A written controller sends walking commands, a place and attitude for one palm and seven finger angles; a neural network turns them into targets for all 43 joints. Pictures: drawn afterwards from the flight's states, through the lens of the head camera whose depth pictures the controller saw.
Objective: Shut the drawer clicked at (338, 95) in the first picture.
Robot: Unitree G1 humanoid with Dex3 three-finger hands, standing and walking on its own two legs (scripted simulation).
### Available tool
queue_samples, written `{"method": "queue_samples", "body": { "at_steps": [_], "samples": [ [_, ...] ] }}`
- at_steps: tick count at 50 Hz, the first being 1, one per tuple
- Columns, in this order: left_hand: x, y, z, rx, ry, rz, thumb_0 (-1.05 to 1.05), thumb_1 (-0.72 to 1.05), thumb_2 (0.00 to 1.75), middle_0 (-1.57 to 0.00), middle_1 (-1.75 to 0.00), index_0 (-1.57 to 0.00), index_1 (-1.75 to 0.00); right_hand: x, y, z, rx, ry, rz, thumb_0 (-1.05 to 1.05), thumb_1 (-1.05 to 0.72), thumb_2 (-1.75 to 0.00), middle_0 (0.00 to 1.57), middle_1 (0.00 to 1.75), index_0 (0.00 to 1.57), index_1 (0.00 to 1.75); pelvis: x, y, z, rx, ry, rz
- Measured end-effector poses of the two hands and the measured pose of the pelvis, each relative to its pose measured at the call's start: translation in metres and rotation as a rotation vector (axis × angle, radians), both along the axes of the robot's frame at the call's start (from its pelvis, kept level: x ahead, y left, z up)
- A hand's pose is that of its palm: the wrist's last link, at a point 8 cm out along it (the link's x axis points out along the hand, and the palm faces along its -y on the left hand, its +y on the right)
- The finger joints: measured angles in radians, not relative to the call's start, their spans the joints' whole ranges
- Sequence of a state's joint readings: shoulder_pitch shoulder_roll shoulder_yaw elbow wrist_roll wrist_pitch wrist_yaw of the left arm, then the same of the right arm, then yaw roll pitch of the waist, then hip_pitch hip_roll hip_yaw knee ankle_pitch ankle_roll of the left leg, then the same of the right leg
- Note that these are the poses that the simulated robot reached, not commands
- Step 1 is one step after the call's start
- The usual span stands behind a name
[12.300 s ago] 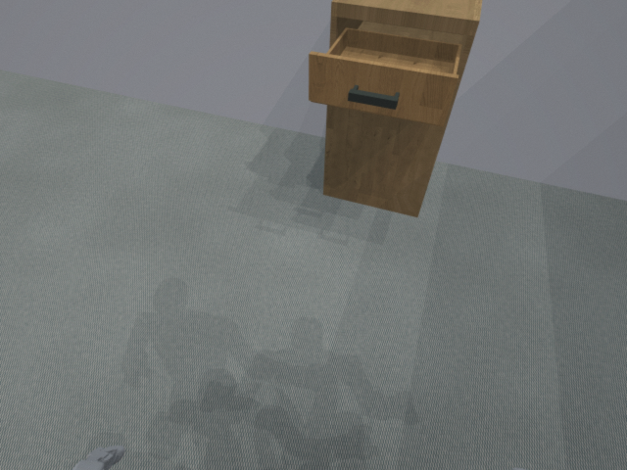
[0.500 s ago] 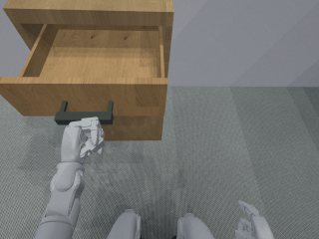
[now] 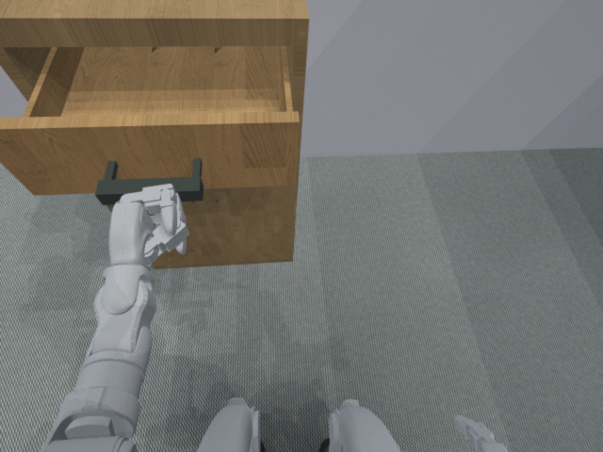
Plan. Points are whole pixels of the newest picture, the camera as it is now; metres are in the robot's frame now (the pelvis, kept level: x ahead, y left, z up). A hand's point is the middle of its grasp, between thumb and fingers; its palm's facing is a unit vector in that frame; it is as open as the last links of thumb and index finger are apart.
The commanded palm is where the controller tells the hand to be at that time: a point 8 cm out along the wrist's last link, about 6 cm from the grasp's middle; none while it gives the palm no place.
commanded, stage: push the drawer shut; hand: left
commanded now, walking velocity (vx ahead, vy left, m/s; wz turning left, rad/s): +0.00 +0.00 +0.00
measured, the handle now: (153, 178) +0.47 +0.21 +0.04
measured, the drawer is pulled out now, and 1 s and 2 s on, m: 0.16 0.03 0.00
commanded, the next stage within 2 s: pull the fist back off the drawer in 1.72 s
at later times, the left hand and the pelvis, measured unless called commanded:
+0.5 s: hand (188, 187) +0.46 +0.16 +0.04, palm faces +0.09 -1.00 -0.02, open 3.0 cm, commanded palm +0.44 +0.21 +0.04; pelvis -0.01 +0.00 -0.01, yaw +0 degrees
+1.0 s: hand (190, 151) +0.52 +0.16 +0.04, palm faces +0.08 -1.00 -0.02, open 3.0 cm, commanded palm +0.50 +0.21 +0.04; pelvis +0.00 +0.00 -0.01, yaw -1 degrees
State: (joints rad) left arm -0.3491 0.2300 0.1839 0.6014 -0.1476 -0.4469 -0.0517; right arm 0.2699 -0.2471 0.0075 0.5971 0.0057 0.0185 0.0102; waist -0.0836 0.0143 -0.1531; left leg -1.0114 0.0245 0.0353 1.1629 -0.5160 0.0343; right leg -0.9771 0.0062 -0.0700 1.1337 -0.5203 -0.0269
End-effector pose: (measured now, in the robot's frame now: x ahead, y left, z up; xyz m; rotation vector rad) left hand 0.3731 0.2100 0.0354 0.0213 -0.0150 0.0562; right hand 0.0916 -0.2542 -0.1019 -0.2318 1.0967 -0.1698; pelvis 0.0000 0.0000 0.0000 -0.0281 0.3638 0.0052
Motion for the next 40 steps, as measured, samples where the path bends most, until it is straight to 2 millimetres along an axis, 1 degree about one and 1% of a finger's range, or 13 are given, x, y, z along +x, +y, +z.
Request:
{"method": "queue_samples", "body": {
  "at_steps": [7,17,25,32,40],
  "samples": [
    [0.010,0.000,0.000,0.000,-0.003,0.008,-0.04,0.82,0.88,-1.40,-1.60,-1.40,-1.60,-0.008,0.002,-0.003,0.001,0.027,-0.002,0.01,-0.91,-0.90,0.20,0.30,0.20,0.30,-0.002,0.002,-0.001,-0.001,0.003,0.003],
    [0.037,0.000,0.001,0.004,-0.006,0.022,-0.04,0.82,0.89,-1.40,-1.60,-1.40,-1.60,-0.023,0.002,-0.009,-0.007,0.062,-0.013,0.01,-0.91,-0.90,0.20,0.30,0.20,0.30,-0.009,0.002,-0.005,-0.005,0.021,0.005],
    [0.060,-0.001,0.003,0.003,0.006,0.029,-0.02,0.83,0.90,-1.40,-1.60,-1.40,-1.60,-0.047,-0.002,-0.011,-0.011,0.127,-0.038,0.01,-0.91,-0.90,0.20,0.30,0.20,0.30,-0.010,0.001,-0.007,-0.005,0.035,0.001],
    [0.084,0.002,0.001,0.002,0.005,0.033,-0.04,0.83,0.89,-1.40,-1.60,-1.40,-1.60,-0.072,-0.006,-0.012,-0.029,0.205,-0.065,0.01,-0.91,-0.90,0.20,0.30,0.20,0.30,-0.010,0.000,-0.011,-0.010,0.060,0.000],
    [0.105,0.002,0.002,0.000,0.014,0.026,-0.03,0.85,0.89,-1.40,-1.60,-1.40,-1.60,-0.094,-0.006,-0.010,-0.026,0.284,-0.106,0.01,-0.91,-0.90,0.20,0.30,0.20,0.30,-0.005,0.001,-0.011,-0.014,0.082,-0.010]
  ]
}}
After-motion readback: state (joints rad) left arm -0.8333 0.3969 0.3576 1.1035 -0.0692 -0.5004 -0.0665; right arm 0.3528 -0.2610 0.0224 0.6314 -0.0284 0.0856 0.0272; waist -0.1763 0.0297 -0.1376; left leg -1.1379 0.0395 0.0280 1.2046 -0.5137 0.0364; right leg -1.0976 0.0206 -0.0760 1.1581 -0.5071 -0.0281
